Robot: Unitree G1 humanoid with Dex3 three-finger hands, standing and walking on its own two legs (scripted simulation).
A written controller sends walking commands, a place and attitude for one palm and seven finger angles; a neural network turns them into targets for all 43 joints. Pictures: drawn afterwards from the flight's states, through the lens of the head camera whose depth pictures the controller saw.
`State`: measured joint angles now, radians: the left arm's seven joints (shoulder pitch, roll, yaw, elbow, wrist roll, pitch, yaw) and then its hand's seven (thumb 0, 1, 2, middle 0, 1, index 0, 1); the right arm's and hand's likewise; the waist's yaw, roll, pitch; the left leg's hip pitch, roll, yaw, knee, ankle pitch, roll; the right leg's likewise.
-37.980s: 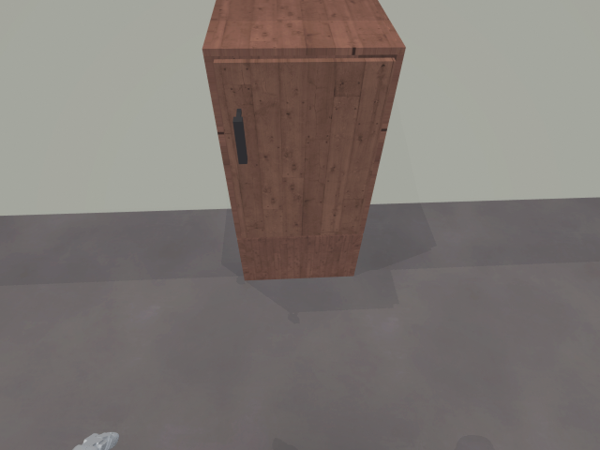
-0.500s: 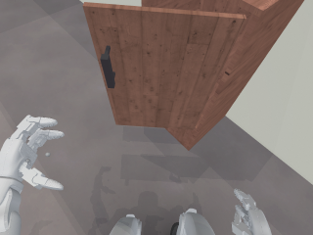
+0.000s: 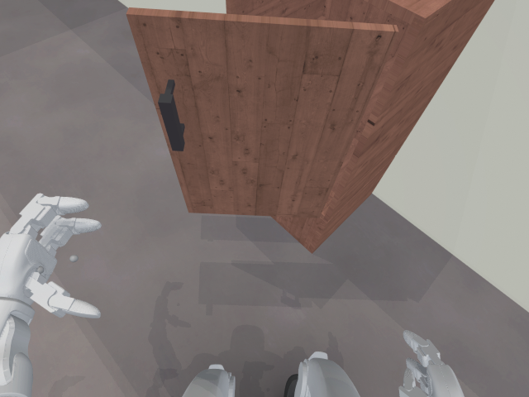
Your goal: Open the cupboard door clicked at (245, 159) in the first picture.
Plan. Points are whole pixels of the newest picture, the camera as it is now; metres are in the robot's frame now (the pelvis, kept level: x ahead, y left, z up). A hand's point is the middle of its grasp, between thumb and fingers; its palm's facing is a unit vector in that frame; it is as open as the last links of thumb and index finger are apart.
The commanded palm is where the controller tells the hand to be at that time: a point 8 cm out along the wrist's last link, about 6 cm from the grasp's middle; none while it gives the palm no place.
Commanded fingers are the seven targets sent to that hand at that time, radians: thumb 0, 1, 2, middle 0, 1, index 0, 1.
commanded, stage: raise the hand with hooked fingers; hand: left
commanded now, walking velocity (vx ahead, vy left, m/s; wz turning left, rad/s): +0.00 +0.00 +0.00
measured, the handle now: (174, 116) +0.57 +0.20 +0.02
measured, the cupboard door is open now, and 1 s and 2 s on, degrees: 44 44 44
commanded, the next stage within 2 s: move the hooked fingers beside the handle in 0.06 s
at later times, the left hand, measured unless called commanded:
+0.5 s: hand (89, 231) +0.33 +0.27 +0.04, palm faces +0.02 -1.00 -0.04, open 14.0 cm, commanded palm +0.31 +0.31 +0.04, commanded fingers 0.00 -0.50 0.30 -0.30 -1.20 -0.30 -1.20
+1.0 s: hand (108, 187) +0.41 +0.26 +0.03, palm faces +0.02 -1.00 -0.02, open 14.0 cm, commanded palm +0.39 +0.31 +0.04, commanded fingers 0.00 -0.50 0.30 -0.30 -1.20 -0.30 -1.20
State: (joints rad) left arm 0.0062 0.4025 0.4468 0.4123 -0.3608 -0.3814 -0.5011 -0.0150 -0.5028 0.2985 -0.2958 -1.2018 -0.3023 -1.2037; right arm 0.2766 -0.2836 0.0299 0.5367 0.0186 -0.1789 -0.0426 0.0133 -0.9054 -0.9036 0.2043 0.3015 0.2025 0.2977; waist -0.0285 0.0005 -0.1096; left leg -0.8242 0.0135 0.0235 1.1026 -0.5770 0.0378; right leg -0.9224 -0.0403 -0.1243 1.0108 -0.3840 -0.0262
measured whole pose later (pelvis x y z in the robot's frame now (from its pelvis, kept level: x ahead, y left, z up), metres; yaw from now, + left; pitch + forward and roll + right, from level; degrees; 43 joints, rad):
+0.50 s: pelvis -0.01 +0.00 -0.01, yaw +0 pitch +18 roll -2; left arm -0.21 0.43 0.44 0.58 -0.31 -0.36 -0.50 -0.02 -0.50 0.30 -0.30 -1.20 -0.30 -1.20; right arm 0.26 -0.28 0.04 0.56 0.02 -0.17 -0.06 0.01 -0.91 -0.90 0.21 0.30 0.20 0.30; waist -0.03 0.00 -0.11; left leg -0.87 0.01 0.02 1.13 -0.57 0.03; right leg -0.97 -0.04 -0.13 1.04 -0.38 -0.03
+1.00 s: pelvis +0.00 +0.00 -0.01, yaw -1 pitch +21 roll -2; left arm -0.49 0.51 0.50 0.87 -0.24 -0.40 -0.49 -0.01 -0.50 0.30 -0.30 -1.20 -0.30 -1.20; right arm 0.32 -0.29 0.03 0.59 0.01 -0.07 -0.05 0.01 -0.91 -0.90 0.20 0.30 0.20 0.30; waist -0.09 0.00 -0.11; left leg -0.93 0.03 0.04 1.13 -0.58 0.04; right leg -1.03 -0.03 -0.11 1.03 -0.37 -0.03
